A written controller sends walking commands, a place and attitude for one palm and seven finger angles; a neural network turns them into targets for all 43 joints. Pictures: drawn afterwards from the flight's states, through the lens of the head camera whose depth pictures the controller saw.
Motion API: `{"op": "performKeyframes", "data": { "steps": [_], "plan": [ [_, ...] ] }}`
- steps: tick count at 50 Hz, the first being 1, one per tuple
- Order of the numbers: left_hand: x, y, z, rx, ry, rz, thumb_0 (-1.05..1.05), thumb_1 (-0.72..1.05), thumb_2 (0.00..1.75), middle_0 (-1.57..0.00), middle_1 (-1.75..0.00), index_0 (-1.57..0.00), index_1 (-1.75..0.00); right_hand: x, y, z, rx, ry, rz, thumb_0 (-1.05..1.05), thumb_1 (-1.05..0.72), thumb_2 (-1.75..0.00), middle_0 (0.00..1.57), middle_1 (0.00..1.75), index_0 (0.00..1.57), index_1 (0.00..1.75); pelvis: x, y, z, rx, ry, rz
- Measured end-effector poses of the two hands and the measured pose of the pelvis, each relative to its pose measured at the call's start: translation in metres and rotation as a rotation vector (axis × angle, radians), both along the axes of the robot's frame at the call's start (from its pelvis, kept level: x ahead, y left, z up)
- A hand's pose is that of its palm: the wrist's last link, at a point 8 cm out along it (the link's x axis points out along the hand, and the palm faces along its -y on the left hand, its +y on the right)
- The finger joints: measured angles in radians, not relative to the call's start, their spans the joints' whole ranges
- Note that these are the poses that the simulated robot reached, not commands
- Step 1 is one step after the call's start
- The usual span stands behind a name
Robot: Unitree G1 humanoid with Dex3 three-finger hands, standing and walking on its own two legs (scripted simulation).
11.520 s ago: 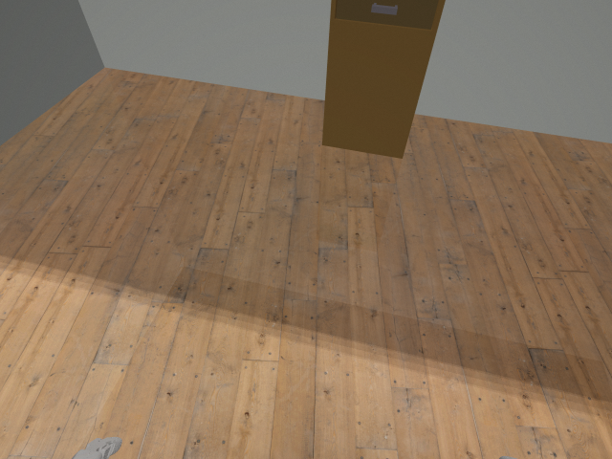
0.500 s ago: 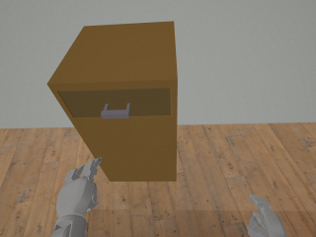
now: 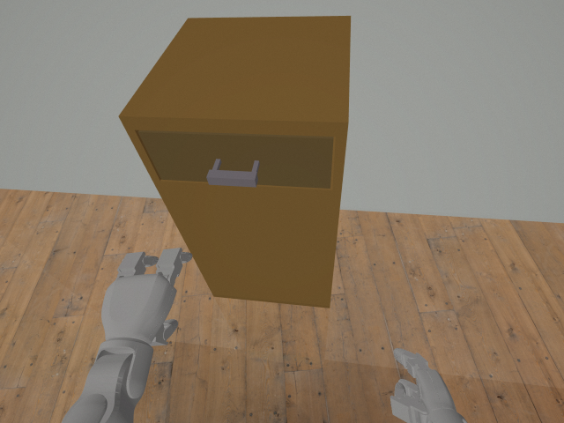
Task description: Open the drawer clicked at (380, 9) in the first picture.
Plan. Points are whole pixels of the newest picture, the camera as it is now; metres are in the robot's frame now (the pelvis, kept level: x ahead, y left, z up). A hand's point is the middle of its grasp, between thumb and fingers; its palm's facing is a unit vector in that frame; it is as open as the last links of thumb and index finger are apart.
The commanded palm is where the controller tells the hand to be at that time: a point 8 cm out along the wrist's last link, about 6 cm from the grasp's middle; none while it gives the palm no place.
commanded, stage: raise the hand with hooked fingers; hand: left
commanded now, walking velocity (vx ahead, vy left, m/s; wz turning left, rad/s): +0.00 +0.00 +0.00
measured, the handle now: (234, 171) +0.57 +0.18 -0.02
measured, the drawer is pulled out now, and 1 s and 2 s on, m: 0.00 0.00 0.00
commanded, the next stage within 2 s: move the hooked fingers above the handle in 1.12 s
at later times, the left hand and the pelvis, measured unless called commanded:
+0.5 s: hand (137, 257) +0.31 +0.25 +0.07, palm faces +0.04 -0.08 -1.00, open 13.5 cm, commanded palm +0.28 +0.25 +0.13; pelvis +0.02 +0.02 +0.02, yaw -1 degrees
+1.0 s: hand (129, 227) +0.34 +0.26 +0.09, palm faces -0.02 -0.07 -1.00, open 13.9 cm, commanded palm +0.32 +0.27 +0.15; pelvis +0.04 +0.03 +0.03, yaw +0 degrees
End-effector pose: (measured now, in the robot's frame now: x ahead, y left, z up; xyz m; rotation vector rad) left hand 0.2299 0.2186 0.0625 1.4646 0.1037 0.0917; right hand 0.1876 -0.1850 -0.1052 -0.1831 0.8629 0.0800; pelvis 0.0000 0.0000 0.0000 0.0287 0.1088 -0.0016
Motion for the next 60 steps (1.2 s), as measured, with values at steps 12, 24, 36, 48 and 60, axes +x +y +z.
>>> {"op": "performKeyframes", "data": {
  "steps": [12, 24, 36, 48, 60],
  "plan": [
    [0.018, 0.021, 0.019, 0.017, -0.034, -0.033, 0.0, -0.09, 0.47, -0.29, -0.93, -0.29, -0.94, -0.028, -0.049, 0.003, -0.128, 0.092, -0.128, 0.02, -0.9, -0.9, 0.2, 0.3, 0.2, 0.3, 0.01, 0.014, 0.01, -0.006, -0.009, -0.014],
    [0.053, 0.031, 0.054, 0.024, -0.051, -0.028, 0.0, -0.37, 0.35, -0.31, -1.11, -0.31, -1.12, 0.032, -0.019, 0.03, -0.075, -0.043, -0.09, 0.02, -0.91, -0.9, 0.19, 0.3, 0.2, 0.3, 0.023, 0.023, 0.019, -0.012, -0.041, -0.009],
    [0.084, 0.05, 0.085, 0.054, -0.017, -0.036, 0.0, -0.48, 0.3, -0.32, -1.19, -0.31, -1.19, 0.05, 0.012, 0.03, -0.033, -0.014, -0.015, 0.01, -0.9, -0.9, 0.2, 0.3, 0.2, 0.3, 0.034, 0.025, 0.026, -0.022, -0.054, 0.012],
    [0.094, 0.05, 0.084, 0.029, 0.024, -0.098, 0.0, -0.49, 0.3, -0.31, -1.2, -0.31, -1.2, 0.024, -0.015, 0.018, -0.077, 0.097, -0.062, 0.01, -0.9, -0.9, 0.2, 0.3, 0.2, 0.3, 0.04, 0.027, 0.028, -0.024, -0.026, 0.008],
    [0.09, 0.049, 0.086, 0.048, -0.036, -0.07, 0.0, -0.49, 0.3, -0.32, -1.2, -0.31, -1.2, 0.016, -0.024, 0.014, -0.074, 0.113, -0.092, 0.02, -0.91, -0.9, 0.19, 0.3, 0.2, 0.3, 0.036, 0.024, 0.027, -0.02, -0.02, 0.008]
  ]
}}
